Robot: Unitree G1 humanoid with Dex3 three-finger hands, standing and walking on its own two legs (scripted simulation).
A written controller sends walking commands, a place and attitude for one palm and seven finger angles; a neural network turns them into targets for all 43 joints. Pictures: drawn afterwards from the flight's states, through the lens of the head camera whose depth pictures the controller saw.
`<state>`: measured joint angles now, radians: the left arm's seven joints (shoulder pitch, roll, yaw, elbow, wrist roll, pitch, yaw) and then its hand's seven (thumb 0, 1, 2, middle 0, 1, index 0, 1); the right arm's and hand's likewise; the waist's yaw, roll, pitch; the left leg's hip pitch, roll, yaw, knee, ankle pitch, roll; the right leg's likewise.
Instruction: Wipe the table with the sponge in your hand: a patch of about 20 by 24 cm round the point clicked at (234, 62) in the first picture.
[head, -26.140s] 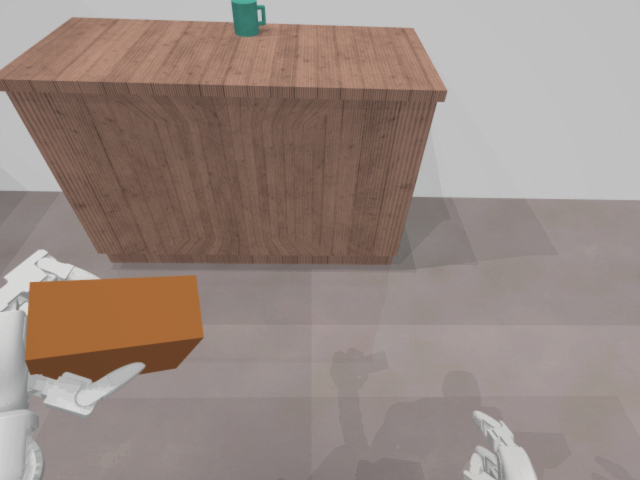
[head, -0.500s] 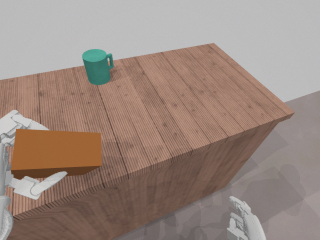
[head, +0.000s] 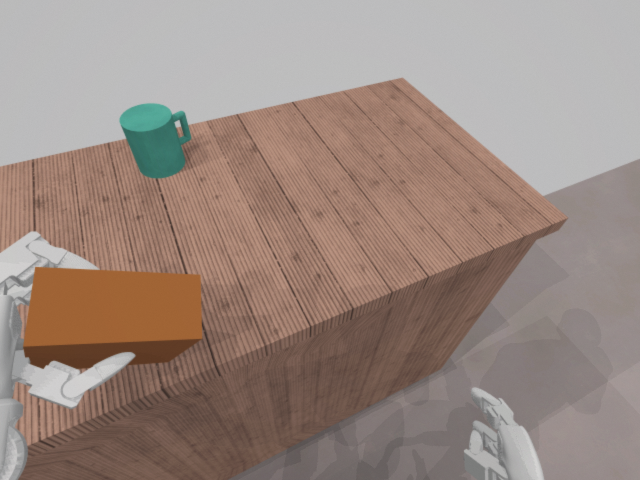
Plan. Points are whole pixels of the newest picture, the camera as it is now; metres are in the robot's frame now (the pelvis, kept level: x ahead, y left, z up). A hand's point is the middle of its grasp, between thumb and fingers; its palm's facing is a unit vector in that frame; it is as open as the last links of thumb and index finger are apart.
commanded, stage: come to a stop and stand still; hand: left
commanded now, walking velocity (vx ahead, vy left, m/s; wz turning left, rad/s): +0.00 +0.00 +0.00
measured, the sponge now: (139, 323) +0.24 +0.20 +0.12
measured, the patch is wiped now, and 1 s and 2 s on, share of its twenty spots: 0.00 0.00 0.00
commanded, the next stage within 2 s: look again from close up in 1.30 s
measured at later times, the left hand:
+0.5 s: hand (69, 297) +0.24 +0.25 +0.17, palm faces +0.36 -0.82 -0.45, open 10.2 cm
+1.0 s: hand (36, 310) +0.22 +0.28 +0.16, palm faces +0.41 -0.81 -0.42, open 10.3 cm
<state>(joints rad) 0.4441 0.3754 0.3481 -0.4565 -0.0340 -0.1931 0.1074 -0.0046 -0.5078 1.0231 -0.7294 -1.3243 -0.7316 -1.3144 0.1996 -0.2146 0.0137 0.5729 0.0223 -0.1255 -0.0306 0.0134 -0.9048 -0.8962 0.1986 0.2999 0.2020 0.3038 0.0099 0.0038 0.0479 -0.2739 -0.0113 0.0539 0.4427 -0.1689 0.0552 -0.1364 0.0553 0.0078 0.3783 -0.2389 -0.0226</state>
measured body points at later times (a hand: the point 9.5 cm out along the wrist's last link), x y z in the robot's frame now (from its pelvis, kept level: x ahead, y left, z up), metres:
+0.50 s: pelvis +0.01 +0.00 +0.00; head +0.03 +0.01 +0.45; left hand +0.21 +0.29 +0.19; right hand +0.20 -0.22 -0.07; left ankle +0.04 +0.08 -0.74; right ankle -0.02 -0.11 -0.74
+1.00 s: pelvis +0.00 +0.01 -0.01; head +0.02 +0.04 +0.44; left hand +0.20 +0.32 +0.19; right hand +0.16 -0.22 -0.08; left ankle +0.04 +0.08 -0.74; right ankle -0.02 -0.11 -0.74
